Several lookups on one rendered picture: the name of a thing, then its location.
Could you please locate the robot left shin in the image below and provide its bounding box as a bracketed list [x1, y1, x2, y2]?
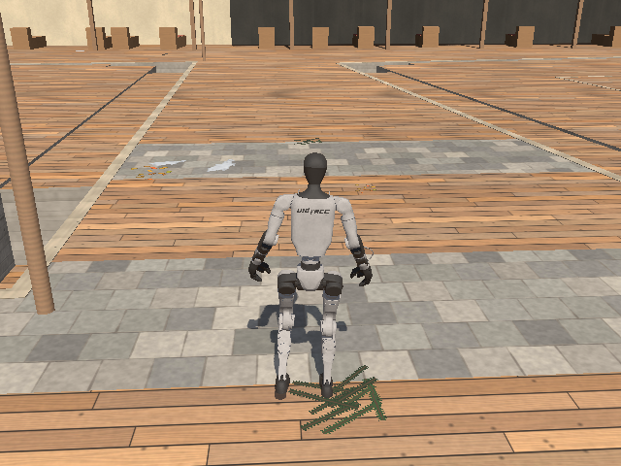
[278, 313, 292, 381]

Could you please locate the left robot forearm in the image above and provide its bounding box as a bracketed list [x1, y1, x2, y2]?
[251, 230, 272, 265]

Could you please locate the robot right hand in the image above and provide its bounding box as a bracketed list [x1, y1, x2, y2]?
[350, 266, 373, 286]

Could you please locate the left robot upper arm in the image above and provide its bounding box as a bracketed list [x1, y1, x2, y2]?
[263, 194, 294, 246]

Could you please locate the right robot upper arm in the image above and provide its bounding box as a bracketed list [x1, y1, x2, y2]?
[334, 196, 360, 250]

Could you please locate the robot head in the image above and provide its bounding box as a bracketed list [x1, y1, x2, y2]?
[297, 152, 330, 199]

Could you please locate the right robot forearm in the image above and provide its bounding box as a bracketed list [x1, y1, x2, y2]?
[350, 234, 370, 270]

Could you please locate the robot left hand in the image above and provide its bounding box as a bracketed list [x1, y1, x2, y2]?
[248, 261, 271, 282]

